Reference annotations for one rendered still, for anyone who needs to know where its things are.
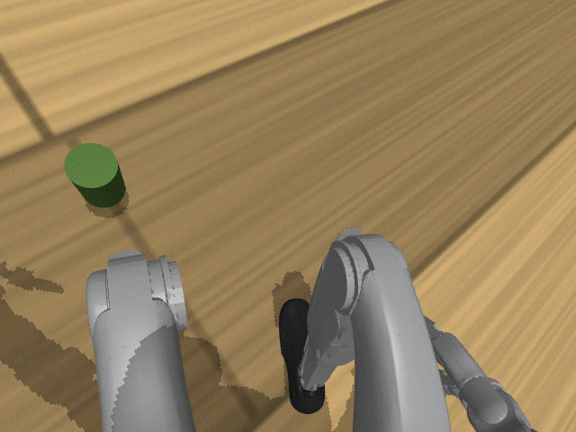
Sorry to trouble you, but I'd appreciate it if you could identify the right robot hand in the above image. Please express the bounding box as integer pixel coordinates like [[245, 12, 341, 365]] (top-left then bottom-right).
[[424, 316, 487, 398]]

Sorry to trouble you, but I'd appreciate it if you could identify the right robot foot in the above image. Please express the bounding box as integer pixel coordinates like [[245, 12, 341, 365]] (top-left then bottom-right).
[[279, 299, 325, 414]]

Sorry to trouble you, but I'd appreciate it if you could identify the can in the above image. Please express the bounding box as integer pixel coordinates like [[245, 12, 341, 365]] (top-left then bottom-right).
[[64, 143, 125, 208]]

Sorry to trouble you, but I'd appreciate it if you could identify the right robot arm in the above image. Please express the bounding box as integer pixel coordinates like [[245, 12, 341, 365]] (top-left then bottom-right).
[[459, 377, 537, 432]]

